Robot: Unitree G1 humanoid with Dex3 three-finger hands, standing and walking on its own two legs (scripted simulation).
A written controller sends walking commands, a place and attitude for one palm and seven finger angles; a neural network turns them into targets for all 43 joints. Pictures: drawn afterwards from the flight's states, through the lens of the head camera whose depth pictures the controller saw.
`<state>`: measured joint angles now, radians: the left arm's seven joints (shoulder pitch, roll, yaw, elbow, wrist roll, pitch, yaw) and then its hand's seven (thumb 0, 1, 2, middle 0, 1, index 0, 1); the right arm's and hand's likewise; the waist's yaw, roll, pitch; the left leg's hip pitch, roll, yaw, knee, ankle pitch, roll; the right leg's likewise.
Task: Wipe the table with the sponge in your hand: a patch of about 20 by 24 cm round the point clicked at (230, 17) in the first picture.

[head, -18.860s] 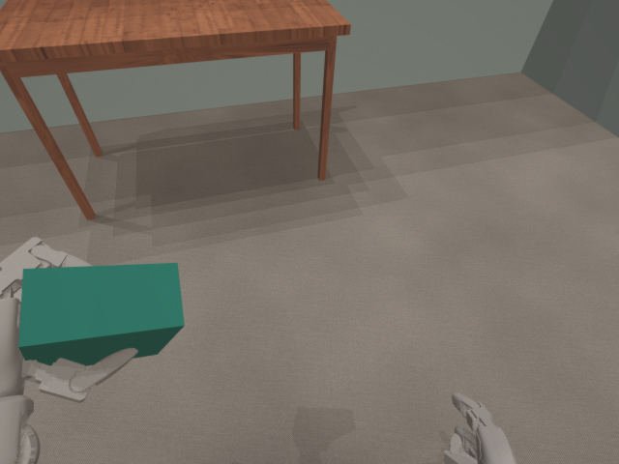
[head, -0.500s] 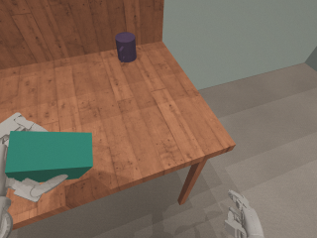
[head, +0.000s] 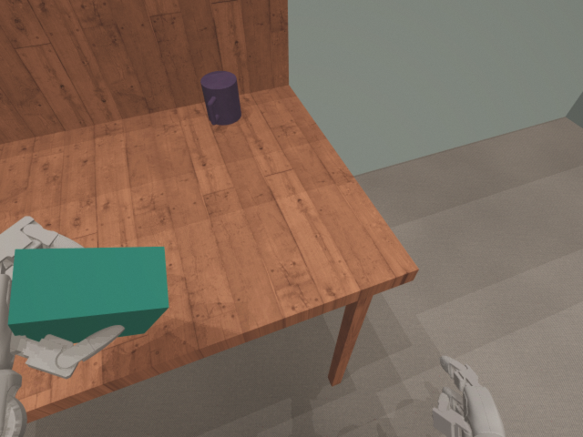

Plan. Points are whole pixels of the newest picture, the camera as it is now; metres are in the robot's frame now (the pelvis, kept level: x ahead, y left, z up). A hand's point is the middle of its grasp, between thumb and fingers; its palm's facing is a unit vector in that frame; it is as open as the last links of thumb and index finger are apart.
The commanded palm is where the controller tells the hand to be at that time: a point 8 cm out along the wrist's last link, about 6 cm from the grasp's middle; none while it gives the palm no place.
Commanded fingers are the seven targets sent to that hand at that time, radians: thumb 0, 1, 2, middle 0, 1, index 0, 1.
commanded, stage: come to a stop and stand still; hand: left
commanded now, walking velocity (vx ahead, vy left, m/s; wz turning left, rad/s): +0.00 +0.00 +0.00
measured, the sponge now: (113, 297) +0.23 +0.21 +0.14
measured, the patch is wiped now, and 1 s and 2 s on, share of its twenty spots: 0.00 0.00 0.00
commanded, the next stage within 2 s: look again from close up in 1.06 s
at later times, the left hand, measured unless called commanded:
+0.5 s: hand out of the picture +0.17 +0.36 +0.15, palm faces +0.41 -0.80 -0.43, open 10.2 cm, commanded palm +0.10 +0.37 +0.18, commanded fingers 0.00 0.10 1.30 -1.20 -1.60 -1.20 -1.60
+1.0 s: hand out of the picture +0.14 +0.38 +0.16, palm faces +0.42 -0.81 -0.41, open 10.2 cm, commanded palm +0.08 +0.40 +0.18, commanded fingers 0.00 0.10 1.30 -1.20 -1.60 -1.20 -1.60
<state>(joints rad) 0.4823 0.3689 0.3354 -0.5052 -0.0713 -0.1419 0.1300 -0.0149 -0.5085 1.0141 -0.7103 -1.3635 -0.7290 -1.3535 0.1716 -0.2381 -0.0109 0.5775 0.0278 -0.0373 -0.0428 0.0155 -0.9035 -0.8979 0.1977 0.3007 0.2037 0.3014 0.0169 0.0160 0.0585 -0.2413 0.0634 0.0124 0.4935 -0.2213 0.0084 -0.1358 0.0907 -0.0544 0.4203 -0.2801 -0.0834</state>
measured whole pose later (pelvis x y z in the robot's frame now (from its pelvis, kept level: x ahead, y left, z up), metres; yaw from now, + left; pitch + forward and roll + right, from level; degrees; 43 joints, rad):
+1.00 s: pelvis -0.07 +0.12 +0.00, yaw +1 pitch -2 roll -2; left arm 0.38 0.37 0.35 -0.46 -0.01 -0.15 0.10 -0.02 -0.51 1.02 -0.71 -1.36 -0.73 -1.35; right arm 0.21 -0.20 0.01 0.57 0.01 -0.12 0.00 0.02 -0.90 -0.90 0.20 0.30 0.21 0.30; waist 0.06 0.01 0.07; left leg -0.25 -0.07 0.11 0.35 -0.09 0.06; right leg -0.14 -0.01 0.00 0.41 -0.26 -0.03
